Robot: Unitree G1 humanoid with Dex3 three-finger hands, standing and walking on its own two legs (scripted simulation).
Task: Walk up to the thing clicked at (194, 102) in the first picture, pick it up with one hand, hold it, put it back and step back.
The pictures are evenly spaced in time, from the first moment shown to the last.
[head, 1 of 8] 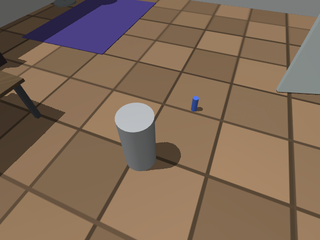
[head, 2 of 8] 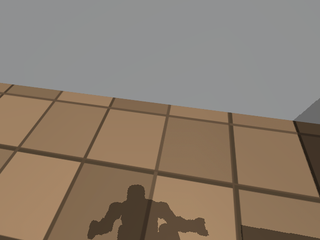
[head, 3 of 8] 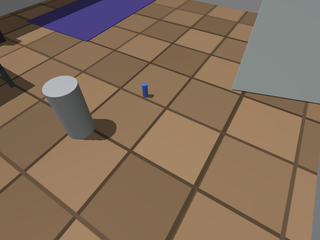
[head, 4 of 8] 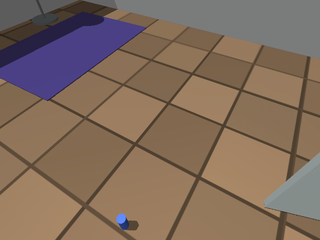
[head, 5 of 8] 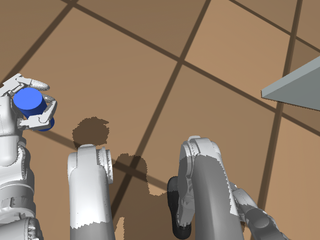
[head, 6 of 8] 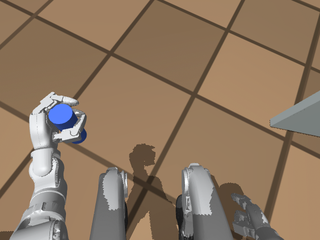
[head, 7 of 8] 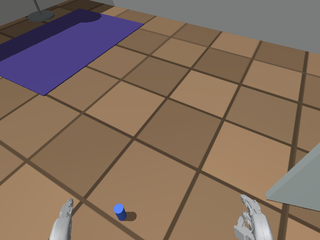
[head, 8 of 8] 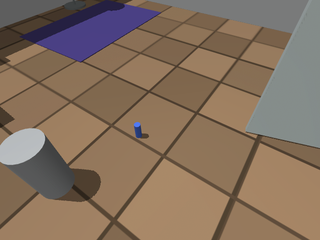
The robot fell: no
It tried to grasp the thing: yes
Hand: left
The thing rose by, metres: 0.69
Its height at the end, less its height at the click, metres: +0.00
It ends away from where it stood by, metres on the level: 0.02
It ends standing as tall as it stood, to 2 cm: yes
